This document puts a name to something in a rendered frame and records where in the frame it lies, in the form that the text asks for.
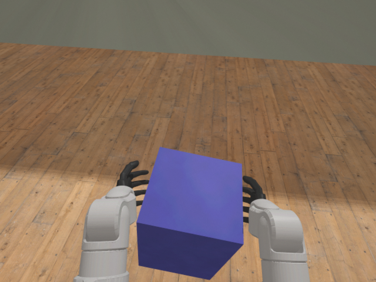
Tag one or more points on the left robot forearm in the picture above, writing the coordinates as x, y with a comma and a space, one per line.
106, 237

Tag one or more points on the robot left hand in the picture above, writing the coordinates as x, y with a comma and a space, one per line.
126, 179

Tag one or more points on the right robot forearm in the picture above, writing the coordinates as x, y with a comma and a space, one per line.
281, 242

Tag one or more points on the robot right hand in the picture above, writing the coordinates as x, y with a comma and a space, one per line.
255, 193

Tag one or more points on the carton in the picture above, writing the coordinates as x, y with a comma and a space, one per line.
191, 218

